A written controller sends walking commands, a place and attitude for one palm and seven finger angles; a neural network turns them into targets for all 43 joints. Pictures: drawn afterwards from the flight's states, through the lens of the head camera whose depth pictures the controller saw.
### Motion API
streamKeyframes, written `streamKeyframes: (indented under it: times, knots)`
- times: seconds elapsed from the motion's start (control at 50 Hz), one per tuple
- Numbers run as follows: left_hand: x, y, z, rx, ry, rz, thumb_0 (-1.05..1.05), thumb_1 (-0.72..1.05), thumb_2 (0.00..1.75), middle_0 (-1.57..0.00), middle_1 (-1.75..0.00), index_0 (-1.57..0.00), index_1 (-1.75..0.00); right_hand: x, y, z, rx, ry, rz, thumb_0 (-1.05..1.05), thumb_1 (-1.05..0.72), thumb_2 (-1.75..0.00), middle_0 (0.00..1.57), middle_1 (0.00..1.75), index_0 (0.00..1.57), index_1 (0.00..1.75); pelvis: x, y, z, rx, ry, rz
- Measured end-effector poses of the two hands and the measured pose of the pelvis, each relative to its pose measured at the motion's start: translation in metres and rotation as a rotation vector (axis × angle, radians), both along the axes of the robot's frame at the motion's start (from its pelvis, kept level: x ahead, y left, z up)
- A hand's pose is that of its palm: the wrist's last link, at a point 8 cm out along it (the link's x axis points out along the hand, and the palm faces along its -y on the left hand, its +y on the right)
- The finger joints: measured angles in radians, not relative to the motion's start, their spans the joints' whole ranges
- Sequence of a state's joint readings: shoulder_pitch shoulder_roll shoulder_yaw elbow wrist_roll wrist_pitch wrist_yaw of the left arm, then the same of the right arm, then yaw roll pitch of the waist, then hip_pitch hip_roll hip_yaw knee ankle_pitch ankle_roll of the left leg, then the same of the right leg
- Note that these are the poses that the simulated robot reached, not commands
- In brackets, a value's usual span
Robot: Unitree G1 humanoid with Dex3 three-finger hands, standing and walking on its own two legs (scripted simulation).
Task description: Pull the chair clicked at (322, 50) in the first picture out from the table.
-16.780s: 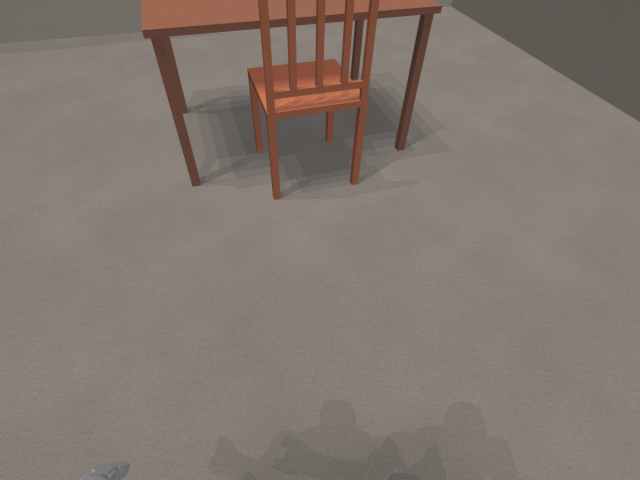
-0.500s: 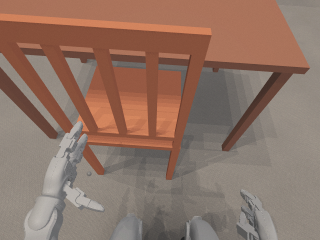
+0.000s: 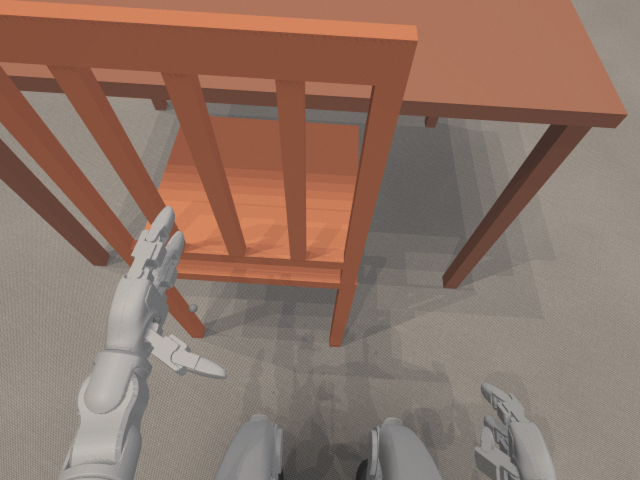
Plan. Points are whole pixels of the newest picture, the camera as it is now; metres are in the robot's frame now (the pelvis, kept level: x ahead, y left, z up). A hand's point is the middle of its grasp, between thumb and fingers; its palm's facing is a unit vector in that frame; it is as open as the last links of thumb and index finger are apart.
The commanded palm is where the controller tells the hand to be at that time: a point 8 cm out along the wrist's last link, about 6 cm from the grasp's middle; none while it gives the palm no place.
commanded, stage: aim the fingers beside a spindle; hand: left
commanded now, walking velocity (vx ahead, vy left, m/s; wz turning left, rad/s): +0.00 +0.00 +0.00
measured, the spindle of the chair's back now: (216, 186) +0.47 +0.16 +0.04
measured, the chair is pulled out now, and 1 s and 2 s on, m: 0.00 0.00 0.00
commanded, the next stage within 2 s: none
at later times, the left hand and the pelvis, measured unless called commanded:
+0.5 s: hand (221, 298) +0.33 +0.14 +0.00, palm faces -0.09 -1.00 -0.03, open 16.9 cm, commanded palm +0.31 +0.20 +0.01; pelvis -0.01 +0.00 -0.01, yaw +0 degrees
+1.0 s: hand (213, 293) +0.33 +0.15 +0.01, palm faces -0.07 -1.00 -0.04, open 16.9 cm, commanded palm +0.31 +0.20 +0.01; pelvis -0.01 +0.01 -0.01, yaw +0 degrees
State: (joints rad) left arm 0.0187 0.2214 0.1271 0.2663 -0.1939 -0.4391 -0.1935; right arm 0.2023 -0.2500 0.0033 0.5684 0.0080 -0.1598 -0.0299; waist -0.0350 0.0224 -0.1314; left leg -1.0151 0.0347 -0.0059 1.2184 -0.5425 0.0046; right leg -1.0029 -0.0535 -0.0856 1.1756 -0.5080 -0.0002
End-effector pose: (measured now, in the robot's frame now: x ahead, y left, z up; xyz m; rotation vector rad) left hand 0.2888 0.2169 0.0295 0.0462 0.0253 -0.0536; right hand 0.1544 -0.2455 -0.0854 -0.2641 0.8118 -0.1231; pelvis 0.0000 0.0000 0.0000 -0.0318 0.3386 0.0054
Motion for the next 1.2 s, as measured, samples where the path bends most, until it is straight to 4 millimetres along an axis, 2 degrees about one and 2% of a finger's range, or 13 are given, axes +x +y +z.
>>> streamKeyframes:
  times: [0.16, 0.32, 0.46, 0.54, 0.64, 0.74, 0.84, 0.98, 1.08, 1.2]
  knots:
    - [0.005, -0.016, -0.013, -0.007, 0.036, -0.037, -0.01, -0.50, 0.30, -0.06, -0.08, -0.06, -0.08, -0.004, -0.002, -0.008, 0.008, 0.025, -0.012, 0.01, -0.91, -0.90, 0.20, 0.30, 0.20, 0.30, -0.001, -0.001, -0.004, 0.004, 0.012, -0.004]
    - [0.016, -0.013, -0.013, 0.003, -0.012, 0.001, -0.01, -0.50, 0.30, -0.06, -0.08, -0.07, -0.08, -0.007, -0.003, -0.017, 0.008, 0.052, -0.009, 0.01, -0.91, -0.90, 0.20, 0.30, 0.20, 0.30, -0.003, -0.003, -0.010, 0.005, 0.023, -0.004]
    - [0.025, -0.021, -0.026, -0.011, 0.027, -0.034, -0.01, -0.50, 0.30, -0.06, -0.08, -0.06, -0.08, -0.013, -0.005, -0.023, 0.007, 0.075, -0.021, 0.01, -0.91, -0.90, 0.20, 0.30, 0.20, 0.30, -0.005, -0.002, -0.014, 0.003, 0.036, -0.005]
    - [0.024, -0.023, -0.023, -0.012, 0.017, -0.032, -0.01, -0.49, 0.30, -0.06, -0.08, -0.06, -0.08, -0.016, -0.004, -0.022, 0.010, 0.082, -0.035, 0.01, -0.91, -0.90, 0.20, 0.30, 0.20, 0.30, -0.005, -0.001, -0.013, 0.006, 0.034, -0.011]
    - [0.019, -0.012, -0.012, 0.007, -0.014, 0.009, -0.01, -0.49, 0.30, -0.06, -0.08, -0.07, -0.08, -0.017, -0.002, -0.019, 0.021, 0.086, -0.034, 0.01, -0.91, -0.90, 0.20, 0.30, 0.20, 0.30, -0.003, -0.001, -0.010, 0.007, 0.028, -0.012]
    - [0.014, -0.004, -0.020, 0.002, 0.020, 0.014, -0.01, -0.50, 0.30, -0.06, -0.08, -0.06, -0.08, -0.015, -0.001, -0.019, 0.017, 0.084, -0.023, 0.01, -0.91, -0.90, 0.20, 0.30, 0.20, 0.30, -0.004, 0.000, -0.010, 0.002, 0.028, -0.006]
    - [0.009, -0.013, -0.027, -0.020, 0.036, -0.030, -0.01, -0.50, 0.30, -0.06, -0.08, -0.06, -0.08, -0.012, -0.001, -0.017, -0.001, 0.069, -0.022, 0.01, -0.91, -0.90, 0.20, 0.30, 0.20, 0.30, -0.005, 0.003, -0.011, -0.004, 0.026, -0.002]
    - [0.023, -0.017, -0.017, -0.006, -0.036, -0.025, -0.01, -0.50, 0.30, -0.06, -0.08, -0.07, -0.08, -0.009, 0.003, -0.019, -0.006, 0.063, -0.009, 0.01, -0.91, -0.90, 0.20, 0.30, 0.20, 0.30, -0.007, 0.005, -0.014, -0.005, 0.031, -0.003]
    - [0.031, -0.009, -0.024, 0.001, 0.010, -0.002, -0.01, -0.50, 0.30, -0.06, -0.08, -0.07, -0.08, -0.011, 0.007, -0.022, 0.013, 0.079, -0.014, 0.01, -0.91, -0.90, 0.20, 0.30, 0.20, 0.30, -0.006, 0.006, -0.015, -0.003, 0.039, -0.008]
    - [0.016, -0.013, -0.022, -0.017, 0.035, -0.025, -0.01, -0.49, 0.30, -0.06, -0.08, -0.06, -0.08, -0.014, 0.010, -0.020, 0.027, 0.091, -0.025, 0.01, -0.91, -0.90, 0.20, 0.30, 0.20, 0.30, -0.002, 0.008, -0.010, -0.003, 0.034, -0.011]
